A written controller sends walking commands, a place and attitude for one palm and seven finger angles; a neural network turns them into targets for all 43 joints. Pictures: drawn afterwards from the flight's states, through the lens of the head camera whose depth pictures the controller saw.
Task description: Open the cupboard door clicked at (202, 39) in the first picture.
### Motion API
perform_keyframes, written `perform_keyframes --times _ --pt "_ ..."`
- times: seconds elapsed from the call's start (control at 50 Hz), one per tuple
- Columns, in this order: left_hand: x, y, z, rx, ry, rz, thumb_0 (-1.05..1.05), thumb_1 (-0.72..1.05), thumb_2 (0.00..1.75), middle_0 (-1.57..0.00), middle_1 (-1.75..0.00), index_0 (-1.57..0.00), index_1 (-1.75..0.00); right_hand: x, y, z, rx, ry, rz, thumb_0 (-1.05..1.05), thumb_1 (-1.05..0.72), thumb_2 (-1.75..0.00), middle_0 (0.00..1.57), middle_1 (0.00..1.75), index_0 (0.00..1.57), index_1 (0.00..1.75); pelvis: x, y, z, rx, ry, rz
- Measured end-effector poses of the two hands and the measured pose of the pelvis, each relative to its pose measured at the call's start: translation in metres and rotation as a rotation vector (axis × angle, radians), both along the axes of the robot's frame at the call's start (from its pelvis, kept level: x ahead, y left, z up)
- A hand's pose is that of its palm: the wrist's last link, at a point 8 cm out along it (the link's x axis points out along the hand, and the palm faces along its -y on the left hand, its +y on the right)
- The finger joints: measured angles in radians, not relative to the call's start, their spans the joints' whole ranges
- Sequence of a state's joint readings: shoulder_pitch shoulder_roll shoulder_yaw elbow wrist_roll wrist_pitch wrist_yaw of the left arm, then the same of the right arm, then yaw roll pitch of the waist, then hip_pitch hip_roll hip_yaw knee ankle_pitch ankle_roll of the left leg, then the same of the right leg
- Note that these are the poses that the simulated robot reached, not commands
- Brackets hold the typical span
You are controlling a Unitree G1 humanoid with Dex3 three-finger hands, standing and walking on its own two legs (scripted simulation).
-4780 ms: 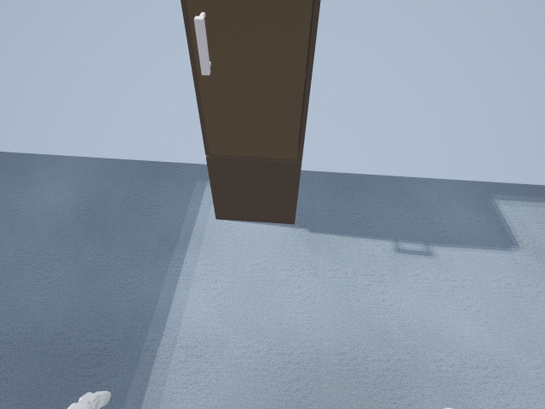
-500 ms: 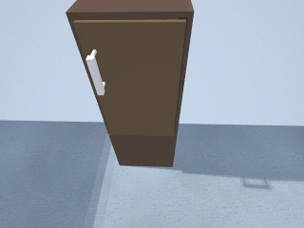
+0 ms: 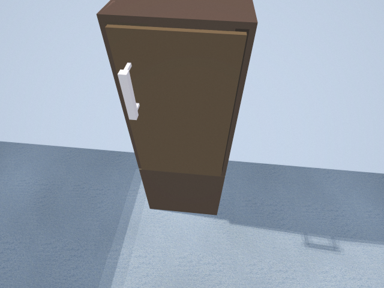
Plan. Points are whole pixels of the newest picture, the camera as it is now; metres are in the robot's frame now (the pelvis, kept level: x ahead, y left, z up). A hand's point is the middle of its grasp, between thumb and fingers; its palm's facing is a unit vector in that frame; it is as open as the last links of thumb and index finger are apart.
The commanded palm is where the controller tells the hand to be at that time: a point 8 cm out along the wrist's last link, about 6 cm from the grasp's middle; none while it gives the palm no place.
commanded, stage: look again from close up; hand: left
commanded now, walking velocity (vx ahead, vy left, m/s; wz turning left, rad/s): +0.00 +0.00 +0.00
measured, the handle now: (131, 92) +0.59 +0.22 +0.08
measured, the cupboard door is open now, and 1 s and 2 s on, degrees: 0 0 0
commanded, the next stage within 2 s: shuffle to correct the standing spot in 0.46 s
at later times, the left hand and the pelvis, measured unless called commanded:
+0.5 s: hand out of the picture -0.01 +0.23 -0.18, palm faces +0.00 -0.98 -0.21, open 7.4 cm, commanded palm none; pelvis -0.02 +0.05 +0.00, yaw -2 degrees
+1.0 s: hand out of the picture -0.02 +0.19 -0.19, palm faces +0.09 -0.99 -0.13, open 7.4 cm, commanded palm none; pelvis +0.05 +0.04 -0.02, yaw +0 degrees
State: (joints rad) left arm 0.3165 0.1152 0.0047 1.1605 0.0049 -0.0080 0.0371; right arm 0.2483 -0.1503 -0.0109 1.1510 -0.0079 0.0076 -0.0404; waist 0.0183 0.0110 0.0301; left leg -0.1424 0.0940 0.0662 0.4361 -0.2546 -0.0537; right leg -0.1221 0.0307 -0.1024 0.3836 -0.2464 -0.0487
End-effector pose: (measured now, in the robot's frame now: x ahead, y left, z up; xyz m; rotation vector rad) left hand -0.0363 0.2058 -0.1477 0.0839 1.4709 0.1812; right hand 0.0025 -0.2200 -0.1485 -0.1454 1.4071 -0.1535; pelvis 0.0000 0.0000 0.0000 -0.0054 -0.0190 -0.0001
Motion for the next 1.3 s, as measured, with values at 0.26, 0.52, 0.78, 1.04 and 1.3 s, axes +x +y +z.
perform_keyframes --times 0.26,0.52,0.78,1.04,1.3 --pt "0.006 0.048 -0.004 0.023 -0.079 -0.050 0.01 0.90 0.90 -0.20 -0.30 -0.20 -0.30 -0.014 0.036 -0.005 0.001 -0.093 -0.004 0.01 -0.94 -0.90 0.20 0.29 0.20 0.30 -0.018 0.039 -0.008 -0.003 -0.011 -0.017" --pt "0.017 0.069 0.003 0.048 -0.088 -0.087 0.00 0.91 0.90 -0.20 -0.30 -0.20 -0.30 -0.049 0.064 -0.006 0.057 -0.004 -0.022 0.01 -0.91 -0.90 0.20 0.29 0.20 0.30 -0.022 0.049 -0.005 0.015 0.013 -0.027" --pt "0.013 0.042 -0.006 -0.002 -0.019 -0.067 0.00 0.91 0.90 -0.20 -0.30 -0.20 -0.30 -0.032 0.046 -0.011 0.049 0.021 -0.036 0.00 -0.90 -0.90 0.20 0.29 0.20 0.30 0.003 0.036 -0.011 0.021 0.025 -0.033" --pt "0.011 0.035 -0.019 -0.052 0.122 0.033 0.00 0.90 0.90 -0.20 -0.30 -0.20 -0.30 0.090 0.032 -0.001 -0.058 -0.099 0.045 0.01 -0.92 -0.90 0.20 0.29 0.20 0.30 0.061 0.046 -0.019 -0.005 0.035 -0.019" --pt "0.140 0.066 0.003 0.075 -0.117 -0.065 0.00 0.91 0.90 -0.20 -0.30 -0.20 -0.30 0.135 0.028 0.004 -0.031 -0.179 0.032 -0.01 -0.94 -0.90 0.20 0.29 0.21 0.30 0.064 0.036 -0.005 0.002 0.038 -0.020"
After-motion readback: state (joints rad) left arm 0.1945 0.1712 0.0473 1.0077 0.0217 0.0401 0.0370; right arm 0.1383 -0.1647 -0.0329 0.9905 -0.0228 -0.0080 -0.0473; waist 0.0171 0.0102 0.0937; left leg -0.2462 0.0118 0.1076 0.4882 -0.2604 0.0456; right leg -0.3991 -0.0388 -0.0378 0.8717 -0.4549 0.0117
